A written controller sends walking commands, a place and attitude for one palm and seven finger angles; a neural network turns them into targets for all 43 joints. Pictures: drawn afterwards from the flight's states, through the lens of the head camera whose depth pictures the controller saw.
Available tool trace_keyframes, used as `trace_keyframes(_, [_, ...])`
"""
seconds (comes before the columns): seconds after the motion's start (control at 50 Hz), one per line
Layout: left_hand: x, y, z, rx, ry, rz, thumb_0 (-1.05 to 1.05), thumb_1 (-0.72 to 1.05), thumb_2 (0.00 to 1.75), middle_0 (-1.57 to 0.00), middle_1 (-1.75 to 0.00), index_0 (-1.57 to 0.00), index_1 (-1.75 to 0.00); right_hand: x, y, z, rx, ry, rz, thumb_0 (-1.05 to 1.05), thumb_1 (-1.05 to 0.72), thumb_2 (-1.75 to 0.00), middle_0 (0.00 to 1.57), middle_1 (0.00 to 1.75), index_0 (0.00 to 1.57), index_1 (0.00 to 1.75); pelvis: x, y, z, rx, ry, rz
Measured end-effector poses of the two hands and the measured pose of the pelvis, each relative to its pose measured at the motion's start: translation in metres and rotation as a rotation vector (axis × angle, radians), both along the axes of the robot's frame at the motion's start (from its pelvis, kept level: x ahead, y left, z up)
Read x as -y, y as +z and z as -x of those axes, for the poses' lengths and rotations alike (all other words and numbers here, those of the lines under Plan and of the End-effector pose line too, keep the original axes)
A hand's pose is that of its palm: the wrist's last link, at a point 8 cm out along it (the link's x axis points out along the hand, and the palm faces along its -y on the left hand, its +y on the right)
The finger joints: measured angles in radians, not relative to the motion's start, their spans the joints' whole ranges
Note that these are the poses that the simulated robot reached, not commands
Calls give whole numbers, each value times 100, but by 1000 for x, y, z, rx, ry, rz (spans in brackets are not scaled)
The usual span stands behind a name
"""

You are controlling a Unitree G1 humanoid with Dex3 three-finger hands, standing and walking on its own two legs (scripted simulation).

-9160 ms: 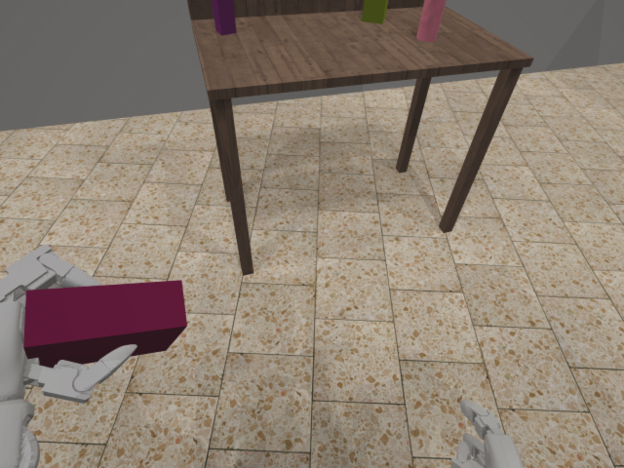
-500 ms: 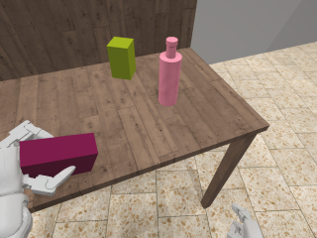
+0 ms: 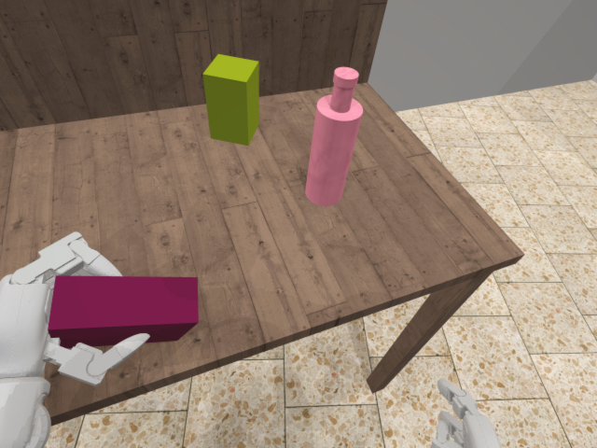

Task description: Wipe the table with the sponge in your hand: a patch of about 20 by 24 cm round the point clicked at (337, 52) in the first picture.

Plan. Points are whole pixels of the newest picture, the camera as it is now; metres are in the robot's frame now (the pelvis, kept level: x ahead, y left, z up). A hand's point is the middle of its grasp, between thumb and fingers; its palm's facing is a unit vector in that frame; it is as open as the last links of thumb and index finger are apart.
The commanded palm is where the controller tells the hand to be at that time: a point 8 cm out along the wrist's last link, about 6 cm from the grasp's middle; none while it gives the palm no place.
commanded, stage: come to a stop and stand still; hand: left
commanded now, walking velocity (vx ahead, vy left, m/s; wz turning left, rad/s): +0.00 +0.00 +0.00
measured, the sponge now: (147, 312) +0.23 +0.19 +0.11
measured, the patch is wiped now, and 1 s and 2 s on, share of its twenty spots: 0.00 0.00 0.00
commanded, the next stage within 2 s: look again from close up in 1.92 s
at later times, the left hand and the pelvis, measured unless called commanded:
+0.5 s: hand (64, 274) +0.24 +0.27 +0.15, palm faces +0.37 -0.85 -0.39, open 9.1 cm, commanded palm +0.17 +0.30 +0.18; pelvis +0.02 +0.01 +0.00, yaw +1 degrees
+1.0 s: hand (14, 372) +0.14 +0.26 +0.15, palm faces +0.44 -0.84 -0.33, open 9.1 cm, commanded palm +0.09 +0.28 +0.18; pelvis -0.07 +0.00 +0.00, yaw +1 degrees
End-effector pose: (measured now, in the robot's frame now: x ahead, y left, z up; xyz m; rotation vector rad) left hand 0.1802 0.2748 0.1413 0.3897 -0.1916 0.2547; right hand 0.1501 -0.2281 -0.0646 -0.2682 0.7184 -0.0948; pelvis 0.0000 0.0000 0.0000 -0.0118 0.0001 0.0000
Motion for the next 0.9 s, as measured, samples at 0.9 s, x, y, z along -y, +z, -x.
trace_keyframes(0.9, [-6,5,61,8,62,-33,0,-42,105,-83,-141,-83,-141,17,-3,48,30,-60,-3,1,-90,-90,20,30,20,30,10,-7,47,63,9,1])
